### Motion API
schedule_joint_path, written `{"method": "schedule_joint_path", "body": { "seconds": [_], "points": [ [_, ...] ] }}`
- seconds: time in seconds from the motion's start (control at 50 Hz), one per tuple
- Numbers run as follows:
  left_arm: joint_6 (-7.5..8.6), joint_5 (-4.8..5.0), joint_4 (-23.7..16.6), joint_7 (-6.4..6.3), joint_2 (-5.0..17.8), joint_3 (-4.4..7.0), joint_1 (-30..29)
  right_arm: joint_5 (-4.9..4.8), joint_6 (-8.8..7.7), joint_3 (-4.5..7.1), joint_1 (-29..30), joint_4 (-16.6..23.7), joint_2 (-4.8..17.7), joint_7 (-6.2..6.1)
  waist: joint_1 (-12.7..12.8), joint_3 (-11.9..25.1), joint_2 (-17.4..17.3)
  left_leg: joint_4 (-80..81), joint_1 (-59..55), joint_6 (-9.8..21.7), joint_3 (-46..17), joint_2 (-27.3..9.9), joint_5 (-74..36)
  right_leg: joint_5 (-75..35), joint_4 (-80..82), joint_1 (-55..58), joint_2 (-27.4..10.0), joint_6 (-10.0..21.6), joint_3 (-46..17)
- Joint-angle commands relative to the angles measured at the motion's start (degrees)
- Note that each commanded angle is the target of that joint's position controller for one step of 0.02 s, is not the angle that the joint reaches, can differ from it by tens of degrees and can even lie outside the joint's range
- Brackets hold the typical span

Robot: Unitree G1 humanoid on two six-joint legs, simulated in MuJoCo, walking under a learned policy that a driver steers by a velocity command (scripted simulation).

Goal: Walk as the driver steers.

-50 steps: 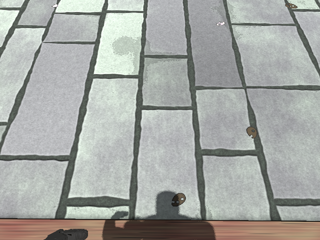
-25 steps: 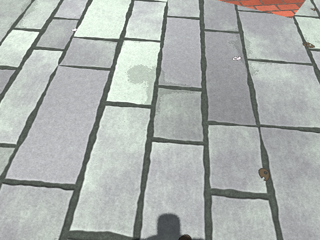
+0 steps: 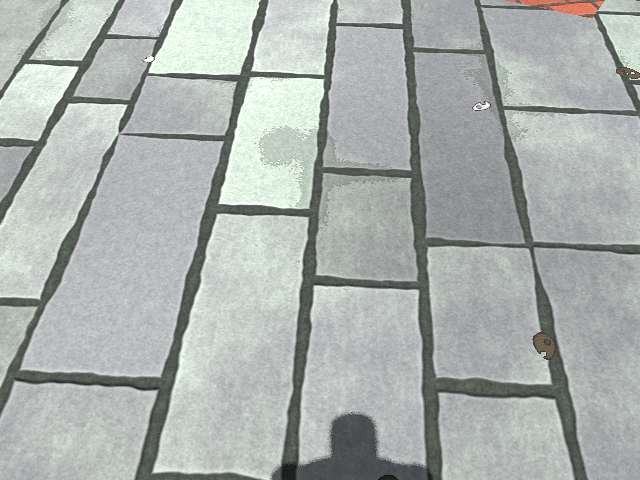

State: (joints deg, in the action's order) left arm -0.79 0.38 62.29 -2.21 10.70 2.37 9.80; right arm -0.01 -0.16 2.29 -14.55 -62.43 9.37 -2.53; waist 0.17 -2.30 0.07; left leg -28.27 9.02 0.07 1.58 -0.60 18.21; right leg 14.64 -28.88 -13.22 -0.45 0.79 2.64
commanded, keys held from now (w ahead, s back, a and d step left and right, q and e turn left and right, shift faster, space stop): no key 0.12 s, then w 0.48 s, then w+e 0.28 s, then e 0.12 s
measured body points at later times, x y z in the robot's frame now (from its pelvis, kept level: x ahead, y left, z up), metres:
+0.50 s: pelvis +0.07 -0.03 -0.01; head +0.08 -0.04 +0.44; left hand +0.08 +0.22 -0.16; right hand +0.05 -0.27 -0.17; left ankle -0.03 +0.11 -0.68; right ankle +0.03 -0.11 -0.74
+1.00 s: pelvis +0.30 +0.00 +0.00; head +0.32 -0.01 +0.45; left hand +0.42 +0.25 -0.13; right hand +0.32 -0.26 -0.14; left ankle +0.32 +0.11 -0.74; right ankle +0.26 -0.13 -0.64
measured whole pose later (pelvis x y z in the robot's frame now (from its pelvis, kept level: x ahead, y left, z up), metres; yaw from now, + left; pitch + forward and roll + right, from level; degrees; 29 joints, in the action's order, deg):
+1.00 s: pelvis +0.30 +0.00 +0.00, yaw -9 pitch +1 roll +2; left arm 2.1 2.2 51.3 -1.3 13.9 4.0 14.5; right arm -0.3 -7.1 3.8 -14.2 -55.3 12.9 3.1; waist -1.0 -0.5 1.6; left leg -28.1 14.1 1.1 6.7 0.0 15.1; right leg 20.2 -71.6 -33.6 -2.4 4.3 -3.6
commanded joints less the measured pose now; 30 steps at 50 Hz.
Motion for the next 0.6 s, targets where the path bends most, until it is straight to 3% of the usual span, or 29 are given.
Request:
{"method": "schedule_joint_path", "body": {
  "seconds": [0.02,0.12,0.16,0.18,0.22,0.28,0.32,0.36,0.4,0.42,0.44,0.46,0.48,0.5,0.54,0.58,0.6],
  "points": [
    [0.19,-0.04,-0.8,-0.21,5.3,0.90,2.1,0.03,-0.09,0.76,-4.1,0.5,4.9,-0.22,0.0,0.8,-0.6,4.6,3.6,1.2,-1.8,-1.9,-14.1,-14.6,3.2,4.1,-2.3,1.7,-2.7],
    [0.10,-0.13,-0.3,-0.28,5.1,0.93,2.1,0.11,-0.05,0.66,-4.4,0.1,4.9,-0.34,0.1,-0.1,-0.5,5.4,4.0,1.0,-1.7,-1.7,-11.3,-12.2,3.9,3.8,-2.3,1.6,-2.6],
    [-0.12,0.30,0.8,-0.36,5.2,1.17,3.7,-0.36,0.18,0.88,-6.1,-0.9,5.0,-0.48,0.1,0.4,-0.8,4.8,4.7,2.2,-0.4,-0.2,4.9,5.4,2.8,3.0,-0.4,2.4,-0.9],
    [-0.10,0.76,0.6,-0.48,6.0,1.54,3.8,-0.71,0.16,1.18,-5.8,-0.4,5.8,-0.65,0.2,-1.6,-1.1,4.4,7.1,3.5,-1.0,-0.3,15.1,17.3,2.3,0.1,0.0,3.2,-1.0],
    [1.06,1.13,-0.5,-0.49,6.0,1.60,2.9,-1.18,-0.82,1.26,-5.7,1.0,6.1,-0.83,-0.1,-6.5,-0.7,4.4,11.3,5.8,-4.1,-2.4,24.9,27.0,2.5,-5.8,-1.7,4.8,-3.7],
    [3.90,1.20,-1.5,0.48,4.3,1.29,2.6,-1.59,-3.25,1.64,-9.4,1.0,6.7,-0.19,-1.3,-7.2,-2.9,5.2,9.2,8.9,-10.9,-6.8,24.7,21.8,-2.8,-11.1,-2.4,5.2,-4.4],
    [5.45,1.36,-3.5,1.48,2.4,0.85,-0.7,-1.76,-4.14,2.34,-13.6,0.3,9.2,0.45,-2.8,-6.4,-8.4,11.4,2.6,12.9,-22.0,-13.3,26.3,13.6,-11.7,-17.8,0.2,4.2,0.2],
    [6.60,1.44,-4.5,2.30,1.8,0.48,-1.2,-1.66,-4.76,2.57,-12.1,1.2,10.3,0.79,-1.7,-7.0,-10.2,12.8,2.5,15.4,-29.4,-18.2,21.4,10.8,-15.2,-19.4,-0.2,5.4,-0.1],
    [7.37,1.66,-2.7,2.75,2.6,0.80,5.0,-1.92,-4.88,2.24,-7.8,2.8,9.6,1.23,2.3,-5.4,-8.6,7.8,6.1,12.5,-22.7,-15.5,10.8,9.8,-7.9,-10.3,0.0,6.4,0.2],
    [7.40,1.69,0.2,2.64,3.7,1.50,12.7,-1.96,-4.72,2.13,-3.5,4.4,9.5,1.48,6.0,-3.5,-6.5,3.0,13.6,9.4,-16.0,-11.4,3.7,6.7,-2.7,2.5,0.3,7.0,-0.8],
    [7.53,1.36,3.0,2.33,9.1,3.30,22.5,-2.14,-5.37,1.53,1.5,7.3,7.7,1.63,9.8,-1.8,4.0,-14.9,25.0,4.4,-4.6,-3.0,-9.2,6.8,5.3,14.9,-6.6,10.6,-14.9],
    [7.53,0.76,4.2,2.76,15.0,4.65,29.1,-2.15,-6.71,0.95,1.2,9.3,5.0,1.55,10.6,2.3,19.4,-36.3,37.2,1.0,0.5,3.5,1.5,1.0,14.3,26.2,-19.1,17.3,-39.3],
    [7.85,0.12,3.0,2.88,9.6,2.61,25.3,-2.28,-7.53,1.28,2.7,9.7,6.6,1.85,7.8,0.9,12.1,-45.9,44.1,2.2,-5.7,1.4,10.0,-3.3,14.3,26.5,-21.9,17.3,-42.8],
    [7.98,-0.04,1.8,2.90,6.7,1.56,21.8,-2.87,-7.73,1.28,2.2,9.6,6.4,2.39,5.6,-1.1,6.9,-50.6,46.8,3.6,-6.7,-0.7,7.3,-8.8,12.5,25.2,-21.0,15.7,-36.2],
    [7.49,-0.09,0.3,3.25,5.3,0.40,18.0,-2.40,-7.47,1.76,1.7,9.1,6.6,2.68,2.8,-1.7,1.1,-46.8,45.5,4.6,-5.4,-4.1,-1.2,-17.1,13.0,21.2,-16.6,12.4,-23.0],
    [6.70,-0.48,0.0,2.61,3.3,-0.66,16.6,-2.03,-6.48,2.43,2.8,10.1,7.2,2.83,1.3,-2.5,3.7,-37.5,38.9,4.3,-3.6,-6.0,-6.6,-20.1,16.0,15.2,-12.3,9.4,-14.2],
    [6.55,-0.61,-0.6,2.08,3.7,-0.91,15.6,-1.93,-5.95,2.35,4.4,10.9,6.5,2.78,0.7,-3.7,4.0,-30.4,35.1,3.5,-2.5,-5.8,-9.0,-20.2,18.0,10.8,-10.8,8.8,-11.1]
  ]
}}
Keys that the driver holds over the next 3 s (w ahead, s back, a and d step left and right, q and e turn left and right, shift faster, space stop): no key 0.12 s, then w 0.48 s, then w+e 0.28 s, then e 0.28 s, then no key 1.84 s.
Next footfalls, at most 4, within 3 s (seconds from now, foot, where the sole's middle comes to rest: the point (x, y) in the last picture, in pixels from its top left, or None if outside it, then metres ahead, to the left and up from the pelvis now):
0.80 left None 0.36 0.11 -0.77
1.32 right None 0.54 -0.22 -0.91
1.68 left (329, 442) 0.64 0.01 -0.91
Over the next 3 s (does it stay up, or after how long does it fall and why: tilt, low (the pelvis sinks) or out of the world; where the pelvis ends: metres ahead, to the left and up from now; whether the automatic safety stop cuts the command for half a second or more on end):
stays up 0.56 -0.12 -0.13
